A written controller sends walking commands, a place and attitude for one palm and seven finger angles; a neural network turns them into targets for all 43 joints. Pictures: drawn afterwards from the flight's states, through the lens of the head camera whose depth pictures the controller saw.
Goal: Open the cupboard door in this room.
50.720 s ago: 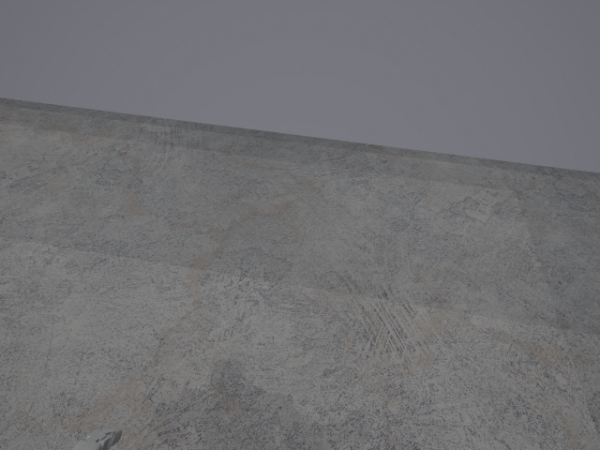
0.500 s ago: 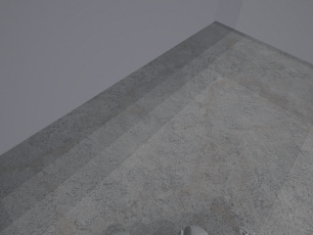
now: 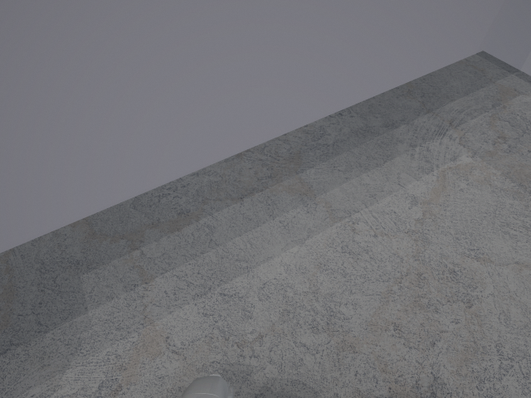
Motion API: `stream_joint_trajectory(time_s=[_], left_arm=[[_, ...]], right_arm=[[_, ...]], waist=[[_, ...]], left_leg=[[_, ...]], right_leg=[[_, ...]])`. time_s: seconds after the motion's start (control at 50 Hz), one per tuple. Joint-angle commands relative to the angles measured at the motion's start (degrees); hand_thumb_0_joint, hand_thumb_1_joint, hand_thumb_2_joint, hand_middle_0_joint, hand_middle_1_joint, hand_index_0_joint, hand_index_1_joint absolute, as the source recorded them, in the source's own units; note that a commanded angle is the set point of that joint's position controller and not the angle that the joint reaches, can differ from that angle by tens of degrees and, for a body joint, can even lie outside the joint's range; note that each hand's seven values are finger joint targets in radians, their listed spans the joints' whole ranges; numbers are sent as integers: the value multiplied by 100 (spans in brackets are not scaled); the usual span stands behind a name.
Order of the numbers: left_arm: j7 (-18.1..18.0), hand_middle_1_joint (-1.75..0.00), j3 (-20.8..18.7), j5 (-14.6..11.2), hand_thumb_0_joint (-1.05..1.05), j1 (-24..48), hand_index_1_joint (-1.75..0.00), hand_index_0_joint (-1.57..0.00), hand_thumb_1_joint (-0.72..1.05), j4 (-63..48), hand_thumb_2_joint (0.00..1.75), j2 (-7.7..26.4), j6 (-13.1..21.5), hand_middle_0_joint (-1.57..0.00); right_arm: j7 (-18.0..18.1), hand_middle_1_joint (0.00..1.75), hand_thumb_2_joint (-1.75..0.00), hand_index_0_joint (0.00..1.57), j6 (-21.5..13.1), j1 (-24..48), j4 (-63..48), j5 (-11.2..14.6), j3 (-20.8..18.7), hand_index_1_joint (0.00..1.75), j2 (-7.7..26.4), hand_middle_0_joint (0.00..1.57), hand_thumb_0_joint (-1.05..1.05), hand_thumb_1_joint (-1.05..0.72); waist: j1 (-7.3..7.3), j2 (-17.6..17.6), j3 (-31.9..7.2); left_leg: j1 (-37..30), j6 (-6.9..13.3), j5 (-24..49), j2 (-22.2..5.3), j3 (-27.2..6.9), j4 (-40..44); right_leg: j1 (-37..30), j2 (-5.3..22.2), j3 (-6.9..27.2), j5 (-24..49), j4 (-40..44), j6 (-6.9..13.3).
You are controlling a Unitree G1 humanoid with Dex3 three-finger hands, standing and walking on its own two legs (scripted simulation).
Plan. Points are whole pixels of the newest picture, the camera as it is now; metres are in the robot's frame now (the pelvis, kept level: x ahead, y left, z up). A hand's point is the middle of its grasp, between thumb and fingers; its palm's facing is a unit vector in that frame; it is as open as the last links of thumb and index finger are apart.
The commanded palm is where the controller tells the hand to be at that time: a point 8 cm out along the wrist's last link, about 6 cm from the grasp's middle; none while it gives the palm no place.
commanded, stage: turn to face it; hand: left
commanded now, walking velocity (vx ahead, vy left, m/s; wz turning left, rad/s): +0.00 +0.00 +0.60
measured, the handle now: out of the picture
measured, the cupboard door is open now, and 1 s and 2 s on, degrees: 46 46 46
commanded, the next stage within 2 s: none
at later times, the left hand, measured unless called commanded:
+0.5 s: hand out of the picture +0.06 +0.23 -0.16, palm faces +0.27 -0.92 -0.29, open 7.4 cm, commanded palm none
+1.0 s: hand out of the picture -0.08 +0.20 -0.20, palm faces +0.59 -0.77 -0.25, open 7.3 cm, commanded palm none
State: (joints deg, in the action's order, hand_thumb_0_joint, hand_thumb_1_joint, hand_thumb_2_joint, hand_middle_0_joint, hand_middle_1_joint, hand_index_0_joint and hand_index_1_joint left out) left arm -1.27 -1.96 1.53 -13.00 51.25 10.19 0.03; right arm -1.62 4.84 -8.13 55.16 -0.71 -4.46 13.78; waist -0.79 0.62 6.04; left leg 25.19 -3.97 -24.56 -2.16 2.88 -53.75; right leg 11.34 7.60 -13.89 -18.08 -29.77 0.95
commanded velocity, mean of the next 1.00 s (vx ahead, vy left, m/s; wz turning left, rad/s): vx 0.00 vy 0.00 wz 0.60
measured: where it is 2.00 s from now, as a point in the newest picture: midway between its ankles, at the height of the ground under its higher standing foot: outside the picture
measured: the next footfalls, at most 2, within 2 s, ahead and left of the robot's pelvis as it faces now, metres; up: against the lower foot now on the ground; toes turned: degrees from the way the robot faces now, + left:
left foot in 0.12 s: +0.04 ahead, +0.14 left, +0.00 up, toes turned +11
right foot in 0.52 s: +0.08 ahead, -0.11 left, +0.00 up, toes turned +14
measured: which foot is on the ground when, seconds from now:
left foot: up 0.00-0.10, down 0.12-0.52, up 0.54-0.92, down 0.94-1.00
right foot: down 0.00-0.12, up 0.14-0.50, down 0.52-0.94, up 0.96-1.00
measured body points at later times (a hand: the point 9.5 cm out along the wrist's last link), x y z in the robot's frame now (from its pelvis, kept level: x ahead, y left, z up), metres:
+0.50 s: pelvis +0.01 -0.01 -0.01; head +0.07 -0.01 +0.43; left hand +0.05 +0.28 -0.14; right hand +0.14 -0.23 -0.17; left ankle +0.00 +0.13 -0.74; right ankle +0.04 -0.12 -0.74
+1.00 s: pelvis +0.02 +0.00 -0.02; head +0.05 +0.05 +0.43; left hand -0.11 +0.24 -0.18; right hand +0.27 -0.14 -0.14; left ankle -0.03 +0.09 -0.74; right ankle +0.05 -0.13 -0.70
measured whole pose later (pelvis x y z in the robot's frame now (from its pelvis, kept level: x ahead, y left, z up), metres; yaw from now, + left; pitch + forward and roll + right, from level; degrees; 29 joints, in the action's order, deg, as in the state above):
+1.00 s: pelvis +0.02 +0.00 -0.02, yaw +35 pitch +0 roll +1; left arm -0.9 -4.0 1.1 -14.1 53.5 14.9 -3.2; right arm -1.2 1.4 -4.7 51.9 -0.9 -3.4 12.9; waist 0.8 3.9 6.6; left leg 19.3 2.6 -17.7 0.4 4.8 -37.4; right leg 20.8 9.2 -8.3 -32.4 -56.3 -3.4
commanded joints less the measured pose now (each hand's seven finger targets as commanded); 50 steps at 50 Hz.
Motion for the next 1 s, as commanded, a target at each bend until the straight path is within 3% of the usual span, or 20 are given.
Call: stream_joint_trajectory(time_s=[0.0, 0.06, 0.08, 0.1, 0.12, 0.18, 0.24, 0.38, 0.44, 0.46, 0.5, 0.52, 0.56, 0.62, 0.8, 0.86, 0.88, 0.92, 0.94, 0.98], left_arm=[[-67, -30, -441, 38, 0, -436, -30, -20, 90, -190, 90, 1346, 65, -20], [-8, -30, -456, -17, 0, -233, -30, -20, 90, -183, 90, 1340, 36, -20], [19, -30, -432, -65, 0, -151, -30, -20, 90, -273, 90, 1229, 4, -20], [66, -30, -334, -108, 0, 29, -30, -20, 90, -530, 90, 771, -31, -20], [17, -30, -278, -42, 0, 497, -30, -20, 90, -708, 90, 808, -107, -20], [45, -30, -357, -10, 0, 482, -30, -20, 90, -490, 90, 863, -158, -20], [98, -30, -346, -16, 0, 186, -30, -20, 90, -298, 90, 828, -176, -20], [59, -30, -282, -58, 0, 316, -30, -20, 90, -450, 90, 696, -130, -20], [34, -30, -312, -89, 0, -118, -30, -20, 90, -362, 90, 735, -54, -20], [8, -30, -356, -68, 0, -400, -30, -20, 90, -317, 90, 929, 4, -20], [-77, -30, -490, 39, 0, -539, -30, -20, 90, -331, 90, 1738, 68, -20], [-91, -30, -409, -2, 0, -356, -30, -20, 90, -359, 90, 1575, 67, -20], [-119, -30, -330, -33, 0, 267, -30, -20, 90, -495, 90, 1103, 64, -20], [-87, -30, -262, -41, 0, 196, -30, -20, 90, -488, 90, 970, 102, -20], [-62, -30, -420, 31, 0, -453, -30, -20, 90, -219, 90, 1303, 62, -20], [-15, -30, -460, 6, 0, -297, -30, -20, 90, -201, 90, 1365, 52, -20], [10, -30, -454, -55, 0, -214, -30, -20, 90, -244, 90, 1355, 40, -20], [42, -30, -264, -93, 0, 288, -30, -20, 90, -699, 90, 733, -33, -20], [-1, -30, -281, -48, 0, 438, -30, -20, 90, -752, 90, 920, -107, -20], [-3, -30, -327, -36, 0, 535, -30, -20, 90, -555, 90, 837, -147, -20]], right_arm=[[-19, 30, -90, 20, -232, 444, -631, 29, 7, 30, 194, 20, 0, -90], [-9, 30, -90, 20, -278, -66, -549, -3, -52, 30, 393, 20, 0, -90], [7, 30, -90, 20, -322, -531, -439, -21, -143, 30, 751, 20, 0, -90], [59, 30, -90, 20, -353, -904, -399, -74, -327, 30, 1443, 20, 0, -90], [124, 30, -90, 20, -311, -1224, -265, -45, -346, 30, 1609, 20, 0, -90], [224, 30, -90, 20, -347, -275, -547, -75, -206, 30, 1151, 20, 0, -90], [234, 30, -90, 20, -403, -60, -620, -66, -126, 30, 998, 20, 0, -90], [196, 30, -90, 20, -347, -162, -615, -98, -215, 30, 1076, 20, 0, -90], [190, 30, -90, 20, -311, 54, -696, -56, -246, 30, 1049, 20, 0, -90], [169, 30, -90, 20, -315, 141, -735, -11, -238, 30, 923, 20, 0, -90], [126, 30, -90, 20, -335, 158, -916, 21, -180, 30, 435, 20, 0, -90], [101, 30, -90, 20, -299, 129, -855, -19, -200, 30, 642, 20, 0, -90], [69, 30, -90, 20, -187, -69, -599, -28, -236, 30, 564, 20, 0, -90], [-1, 30, -90, 20, -153, 5, -521, -22, -121, 30, 341, 20, 0, -90], [-28, 30, -90, 20, -209, 559, -659, 16, 1, 30, 202, 20, 0, -90], [-12, 30, -90, 20, -279, 131, -606, -2, -35, 30, 345, 20, 0, -90], [-7, 30, -90, 20, -322, -305, -497, -23, -94, 30, 564, 20, 0, -90], [114, 30, -90, 20, -354, -1160, -332, -29, -358, 30, 1665, 20, 0, -90], [140, 30, -90, 20, -321, -1175, -277, -25, -306, 30, 1604, 20, 0, -90], [238, 30, -90, 20, -361, -546, -504, -64, -237, 30, 1276, 20, 0, -90]], waist=[[341, 1124, -758], [8, 761, -879], [-284, -20, -1160], [-507, -1876, -1213], [-637, -1488, -1298], [-217, -1471, -810], [18, -905, -671], [-45, -1003, -865], [183, -977, -939], [356, -572, -1017], [490, 1825, -1038], [360, 1230, -867], [21, 1292, -625], [-8, 987, -616], [354, 1128, -631], [80, 948, -861], [-201, 439, -1116], [-636, -1951, -1531], [-567, -1170, -1509], [-328, -1163, -1067]], left_leg=[[-1, 104, -147, 67, 351, 1145], [-1278, 233, 946, 165, 393, 2439], [-2185, 473, 1897, -298, -253, 2929], [-2842, 1333, 3850, -1966, -2599, 3273], [-2686, 1822, 4462, -2348, -2766, 3265], [-1567, 1432, 2231, -1507, -1982, 3551], [-1397, 1222, 2458, -1081, -1536, 3552], [-1341, 1298, 2484, -949, -1877, 3283], [-735, 1092, 2517, -707, -1955, 2854], [-281, 858, 2067, -448, -1800, 2470], [1126, 160, -1120, 705, -437, -148], [980, 232, -977, 361, -754, -1131], [972, 126, -280, 115, -661, -1755], [921, -3, 155, 71, -332, -1404], [145, 107, -128, 92, 324, 917], [-894, 239, 600, 223, 441, 2141], [-1827, 341, 1524, 159, 277, 2808], [-3042, 1701, 5486, -2189, -2824, 3162], [-2874, 1897, 5110, -2294, -2419, 3058], [-2084, 1595, 3621, -1683, -2098, 3295]], right_leg=[[-1048, 1485, 802, 3652, 330, 488], [-260, 1327, 375, 2844, -408, 87], [488, 1054, 134, 1892, -1330, -200], [2190, 127, 113, -1745, -2756, -664], [2438, 7, 933, -2174, -3445, -577], [2335, 28, 1338, -1000, -3764, -560], [2067, -140, 1334, -453, -3453, -597], [1227, -507, 1185, -660, -1586, -588], [86, -693, 1060, 95, -229, -525], [-637, -484, 1239, 572, 612, -489], [-1194, 2103, 3644, 1615, 1449, 541], [-625, 2081, 3143, 1747, 1275, 777], [-338, 1458, 2386, 1935, 1190, 590], [-624, 1031, 1294, 3091, 889, 374], [-1072, 1428, 771, 3872, 401, 474], [-659, 1363, 434, 3571, -317, 198], [-127, 1226, 240, 3121, -1118, -35], [2301, -68, 626, -2156, -3478, -618], [2337, 53, 1183, -2058, -3781, -502], [2351, 69, 1336, -1294, -3887, -563]])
